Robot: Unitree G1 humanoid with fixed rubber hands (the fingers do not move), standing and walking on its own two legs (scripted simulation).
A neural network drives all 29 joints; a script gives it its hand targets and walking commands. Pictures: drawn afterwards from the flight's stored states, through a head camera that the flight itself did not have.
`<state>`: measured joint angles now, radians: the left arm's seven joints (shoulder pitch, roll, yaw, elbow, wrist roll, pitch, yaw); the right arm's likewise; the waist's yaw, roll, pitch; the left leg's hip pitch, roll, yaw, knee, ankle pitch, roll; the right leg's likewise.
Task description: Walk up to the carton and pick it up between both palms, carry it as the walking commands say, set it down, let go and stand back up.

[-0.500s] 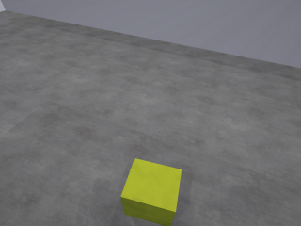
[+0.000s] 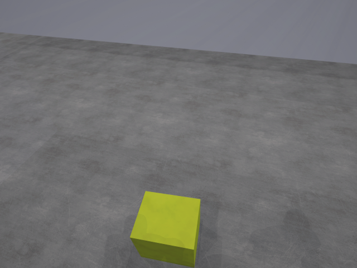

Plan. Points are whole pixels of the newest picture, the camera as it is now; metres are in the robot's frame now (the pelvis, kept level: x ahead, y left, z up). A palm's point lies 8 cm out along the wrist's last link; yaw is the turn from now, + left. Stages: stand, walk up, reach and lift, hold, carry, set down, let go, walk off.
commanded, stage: walk up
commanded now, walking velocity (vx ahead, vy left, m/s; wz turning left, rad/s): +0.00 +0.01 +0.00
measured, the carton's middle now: (169, 229) +0.48 +0.09 -0.64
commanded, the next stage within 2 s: none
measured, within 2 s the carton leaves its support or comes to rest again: neither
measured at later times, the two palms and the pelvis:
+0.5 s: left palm out of the picture +0.03 +0.22 -0.15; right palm out of the picture +0.03 -0.20 -0.14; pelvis +0.02 +0.01 +0.00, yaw +0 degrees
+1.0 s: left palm out of the picture +0.02 +0.42 -0.16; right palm out of the picture +0.05 -0.08 -0.13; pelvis +0.04 +0.16 -0.01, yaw -4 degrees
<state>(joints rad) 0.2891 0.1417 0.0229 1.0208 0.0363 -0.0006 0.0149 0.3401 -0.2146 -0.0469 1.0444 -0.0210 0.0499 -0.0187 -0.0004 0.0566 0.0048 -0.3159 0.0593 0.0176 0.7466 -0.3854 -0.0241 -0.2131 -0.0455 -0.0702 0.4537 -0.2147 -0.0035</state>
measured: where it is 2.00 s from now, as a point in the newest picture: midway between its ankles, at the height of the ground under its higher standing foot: outside the picture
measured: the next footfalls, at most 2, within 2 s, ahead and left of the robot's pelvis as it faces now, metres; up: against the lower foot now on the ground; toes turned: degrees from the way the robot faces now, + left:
left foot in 0.24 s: +0.05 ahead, +0.11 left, +0.00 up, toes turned +3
left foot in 0.90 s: +0.12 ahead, +0.27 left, +0.00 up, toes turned +2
